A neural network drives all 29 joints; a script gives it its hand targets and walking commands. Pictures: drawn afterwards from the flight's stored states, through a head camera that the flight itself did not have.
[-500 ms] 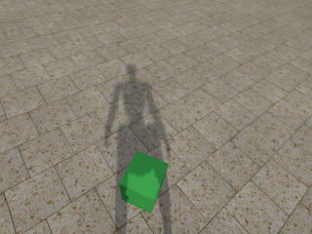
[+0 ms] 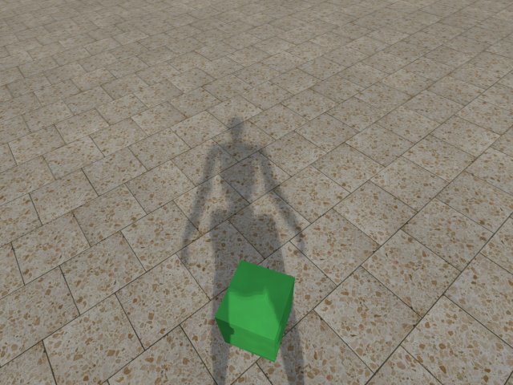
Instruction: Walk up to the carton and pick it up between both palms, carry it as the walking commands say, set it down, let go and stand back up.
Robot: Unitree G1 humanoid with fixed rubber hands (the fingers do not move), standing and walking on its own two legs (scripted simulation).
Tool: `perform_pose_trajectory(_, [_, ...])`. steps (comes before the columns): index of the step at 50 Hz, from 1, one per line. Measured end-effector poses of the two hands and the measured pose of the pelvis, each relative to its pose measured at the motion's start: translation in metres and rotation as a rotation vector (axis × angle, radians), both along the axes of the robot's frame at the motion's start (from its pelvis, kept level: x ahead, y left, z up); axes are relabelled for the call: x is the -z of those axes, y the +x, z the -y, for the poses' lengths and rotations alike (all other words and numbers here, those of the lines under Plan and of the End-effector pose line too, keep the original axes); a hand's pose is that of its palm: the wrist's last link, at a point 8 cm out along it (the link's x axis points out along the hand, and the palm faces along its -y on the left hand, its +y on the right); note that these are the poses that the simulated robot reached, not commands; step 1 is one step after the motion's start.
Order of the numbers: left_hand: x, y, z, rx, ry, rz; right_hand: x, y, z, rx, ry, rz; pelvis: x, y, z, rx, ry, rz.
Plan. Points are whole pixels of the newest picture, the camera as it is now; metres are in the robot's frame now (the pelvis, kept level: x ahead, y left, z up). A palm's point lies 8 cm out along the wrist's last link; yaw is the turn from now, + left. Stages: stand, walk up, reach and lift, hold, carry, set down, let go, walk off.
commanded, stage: walk up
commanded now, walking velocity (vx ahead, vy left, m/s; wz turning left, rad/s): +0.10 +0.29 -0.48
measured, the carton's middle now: (258, 311) +0.48 +0.07 -0.65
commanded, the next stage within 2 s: stand in 1.90 s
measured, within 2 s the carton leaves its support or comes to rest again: neither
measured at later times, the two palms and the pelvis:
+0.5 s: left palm (69, 353) +0.20 +0.37 -0.13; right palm out of the picture -0.03 -0.07 -0.13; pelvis +0.03 +0.16 +0.00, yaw -11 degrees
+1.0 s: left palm out of the picture +0.12 +0.39 -0.15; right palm out of the picture +0.13 -0.09 -0.14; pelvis +0.11 +0.16 -0.01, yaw -15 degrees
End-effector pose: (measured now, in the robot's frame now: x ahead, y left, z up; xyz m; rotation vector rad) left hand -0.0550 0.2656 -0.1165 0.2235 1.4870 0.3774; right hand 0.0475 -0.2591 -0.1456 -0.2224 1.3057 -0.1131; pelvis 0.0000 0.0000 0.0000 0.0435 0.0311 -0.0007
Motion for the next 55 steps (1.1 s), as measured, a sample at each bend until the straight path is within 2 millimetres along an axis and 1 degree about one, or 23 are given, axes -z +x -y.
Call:
perform_pose_trajectory(3, [-0.008, -0.009, -0.033, 0.020, 0.035, -0.039, -0.005, 0.014, -0.010, 0.001, -0.012, 0.047, 0.000, -0.001, -0.018, 0.032, 0.007, -0.011])
perform_pose_trajectory(5, [-0.010, -0.006, -0.056, 0.036, 0.052, -0.043, -0.007, 0.022, -0.025, -0.002, -0.011, 0.071, 0.001, -0.001, -0.033, 0.048, 0.008, -0.016])
perform_pose_trajectory(7, [-0.009, 0.003, -0.079, 0.057, 0.061, -0.033, -0.009, 0.029, -0.044, -0.005, -0.007, 0.093, 0.003, -0.001, -0.050, 0.062, 0.007, -0.020])
perform_pose_trajectory(9, [-0.003, 0.018, -0.103, 0.083, 0.059, -0.011, -0.010, 0.032, -0.065, -0.001, -0.009, 0.113, 0.006, 0.000, -0.070, 0.075, 0.003, -0.020])
perform_pose_trajectory(11, [0.010, 0.040, -0.127, 0.125, 0.046, 0.023, -0.006, 0.027, -0.085, 0.018, -0.028, 0.128, 0.014, 0.002, -0.093, 0.082, -0.025, -0.020])
perform_pose_trajectory(12, [0.015, 0.054, -0.135, 0.153, 0.035, 0.040, -0.006, 0.020, -0.096, 0.038, -0.034, 0.121, 0.015, 0.003, -0.102, 0.086, -0.026, -0.017])
perform_pose_trajectory(14, [0.018, 0.088, -0.144, 0.202, 0.010, 0.088, -0.011, 0.002, -0.116, 0.083, -0.031, 0.095, 0.011, 0.006, -0.115, 0.108, -0.033, -0.011])
perform_pose_trajectory(18, [0.017, 0.158, -0.141, 0.302, -0.065, 0.208, -0.021, -0.026, -0.147, 0.170, -0.040, 0.065, 0.002, 0.015, -0.135, 0.141, -0.055, -0.007])
perform_pose_trajectory(23, [0.015, 0.228, -0.120, 0.404, -0.144, 0.318, -0.019, -0.062, -0.180, 0.262, -0.040, -0.008, 0.000, 0.028, -0.155, 0.175, -0.055, -0.012])
perform_pose_trajectory(25, [0.012, 0.251, -0.109, 0.438, -0.168, 0.360, -0.014, -0.079, -0.193, 0.296, -0.028, -0.062, 0.002, 0.032, -0.161, 0.183, -0.051, -0.015])
perform_pose_trajectory(27, [0.010, 0.269, -0.099, 0.466, -0.186, 0.393, -0.009, -0.096, -0.205, 0.330, -0.009, -0.116, 0.004, 0.035, -0.166, 0.190, -0.046, -0.017])
perform_pose_trajectory(30, [0.009, 0.284, -0.088, 0.496, -0.201, 0.419, 0.001, -0.116, -0.221, 0.377, 0.026, -0.175, 0.009, 0.044, -0.171, 0.202, -0.036, -0.016])
perform_pose_trajectory(32, [0.012, 0.288, -0.086, 0.508, -0.202, 0.413, 0.007, -0.123, -0.226, 0.408, 0.041, -0.194, 0.013, 0.051, -0.171, 0.214, -0.031, -0.012])
perform_pose_trajectory(34, [0.015, 0.288, -0.086, 0.509, -0.201, 0.392, 0.009, -0.122, -0.226, 0.429, 0.047, -0.197, 0.014, 0.059, -0.169, 0.220, -0.035, -0.001])
perform_pose_trajectory(36, [0.018, 0.285, -0.087, 0.500, -0.197, 0.371, 0.011, -0.115, -0.224, 0.432, 0.050, -0.193, 0.014, 0.068, -0.165, 0.219, -0.037, 0.008])
perform_pose_trajectory(38, [0.021, 0.280, -0.089, 0.481, -0.187, 0.349, 0.013, -0.102, -0.218, 0.425, 0.050, -0.177, 0.015, 0.076, -0.161, 0.219, -0.043, 0.013])
perform_pose_trajectory(41, [0.026, 0.261, -0.098, 0.442, -0.161, 0.294, 0.014, -0.066, -0.202, 0.407, 0.039, -0.118, 0.015, 0.085, -0.155, 0.225, -0.043, 0.019])
perform_pose_trajectory(45, [0.031, 0.215, -0.116, 0.365, -0.136, 0.156, 0.006, 0.006, -0.178, 0.360, 0.004, 0.006, 0.011, 0.096, -0.154, 0.259, -0.039, 0.023])
perform_pose_trajectory(47, [0.031, 0.194, -0.122, 0.324, -0.140, 0.087, 0.000, 0.040, -0.173, 0.326, -0.005, 0.062, 0.008, 0.101, -0.156, 0.264, -0.038, 0.026])
perform_pose_trajectory(49, [0.033, 0.178, -0.125, 0.293, -0.152, 0.029, -0.004, 0.068, -0.172, 0.293, -0.013, 0.101, 0.008, 0.106, -0.160, 0.263, -0.039, 0.028])
perform_pose_trajectory(51, [0.037, 0.169, -0.128, 0.272, -0.169, -0.011, -0.004, 0.088, -0.174, 0.273, -0.024, 0.128, 0.011, 0.113, -0.166, 0.260, -0.047, 0.033])
perform_pose_trajectory(52, [0.039, 0.168, -0.129, 0.267, -0.176, -0.023, -0.004, 0.094, -0.175, 0.271, -0.029, 0.133, 0.011, 0.117, -0.168, 0.259, -0.044, 0.036])
perform_pose_trajectory(55, [0.041, 0.173, -0.133, 0.267, -0.183, -0.029, -0.005, 0.100, -0.183, 0.274, -0.029, 0.125, 0.012, 0.124, -0.174, 0.262, -0.033, 0.036])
